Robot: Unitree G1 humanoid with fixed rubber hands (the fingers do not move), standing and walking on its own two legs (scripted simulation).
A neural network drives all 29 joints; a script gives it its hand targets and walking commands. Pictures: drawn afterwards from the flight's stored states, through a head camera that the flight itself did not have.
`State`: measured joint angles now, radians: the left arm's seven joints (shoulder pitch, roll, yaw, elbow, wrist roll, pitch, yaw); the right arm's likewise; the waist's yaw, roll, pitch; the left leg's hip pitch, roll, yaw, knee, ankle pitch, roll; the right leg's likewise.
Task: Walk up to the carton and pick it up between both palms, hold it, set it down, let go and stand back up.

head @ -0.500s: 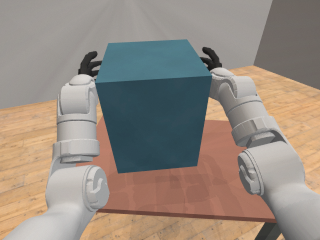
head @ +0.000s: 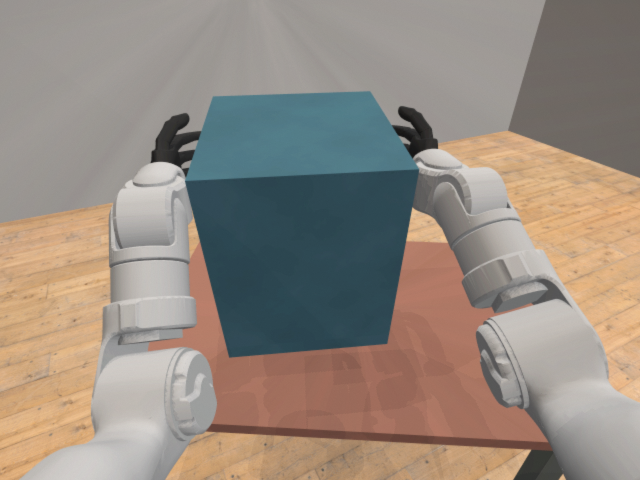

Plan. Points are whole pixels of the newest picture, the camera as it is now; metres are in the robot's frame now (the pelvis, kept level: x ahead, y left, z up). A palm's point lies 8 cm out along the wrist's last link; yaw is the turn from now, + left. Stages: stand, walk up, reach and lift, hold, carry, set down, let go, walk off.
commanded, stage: hold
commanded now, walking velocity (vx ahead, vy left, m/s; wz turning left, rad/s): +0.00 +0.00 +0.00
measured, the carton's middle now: (301, 221) +0.37 +0.00 +0.23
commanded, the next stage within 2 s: none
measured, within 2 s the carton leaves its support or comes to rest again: neither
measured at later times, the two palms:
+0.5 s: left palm (165, 169) +0.36 +0.15 +0.30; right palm (422, 152) +0.36 -0.14 +0.32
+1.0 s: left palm (166, 178) +0.36 +0.15 +0.29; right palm (418, 165) +0.36 -0.14 +0.30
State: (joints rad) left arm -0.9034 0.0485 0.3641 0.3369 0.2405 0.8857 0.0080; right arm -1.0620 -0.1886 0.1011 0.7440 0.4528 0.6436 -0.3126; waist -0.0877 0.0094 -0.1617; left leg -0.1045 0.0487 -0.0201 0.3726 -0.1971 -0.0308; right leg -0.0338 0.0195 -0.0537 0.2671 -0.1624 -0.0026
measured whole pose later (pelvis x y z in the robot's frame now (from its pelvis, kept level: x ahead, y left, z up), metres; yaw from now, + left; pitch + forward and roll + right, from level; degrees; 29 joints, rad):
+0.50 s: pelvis -0.01 +0.00 +0.00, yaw -1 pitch -3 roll -1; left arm -1.01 0.07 0.37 0.49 0.25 0.84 0.02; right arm -1.18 -0.19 0.03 0.91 0.39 0.62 -0.26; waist -0.06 -0.01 -0.19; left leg -0.15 0.04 -0.01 0.36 -0.17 -0.02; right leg -0.09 0.01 -0.04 0.28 -0.15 0.00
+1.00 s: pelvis +0.00 +0.00 +0.00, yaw +0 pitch -3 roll -1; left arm -0.92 0.06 0.36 0.36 0.23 0.87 0.02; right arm -1.08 -0.18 0.08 0.76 0.45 0.64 -0.31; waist -0.08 0.01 -0.17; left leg -0.13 0.05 -0.02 0.38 -0.19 -0.03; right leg -0.06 0.02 -0.05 0.27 -0.16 0.00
